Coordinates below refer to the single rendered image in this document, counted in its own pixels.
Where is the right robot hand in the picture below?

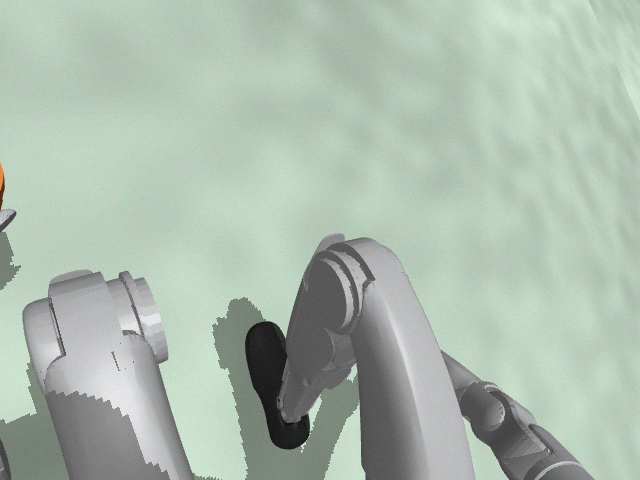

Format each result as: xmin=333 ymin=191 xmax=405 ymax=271
xmin=440 ymin=350 xmax=483 ymax=404

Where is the cup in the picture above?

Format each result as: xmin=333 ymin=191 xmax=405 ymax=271
xmin=0 ymin=163 xmax=5 ymax=210

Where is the right robot arm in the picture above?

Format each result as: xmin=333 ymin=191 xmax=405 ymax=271
xmin=459 ymin=382 xmax=595 ymax=480

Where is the left robot hand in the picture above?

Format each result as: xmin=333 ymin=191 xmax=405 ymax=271
xmin=0 ymin=209 xmax=16 ymax=232

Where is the right robot foot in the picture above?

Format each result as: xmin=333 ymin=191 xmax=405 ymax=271
xmin=245 ymin=321 xmax=310 ymax=450

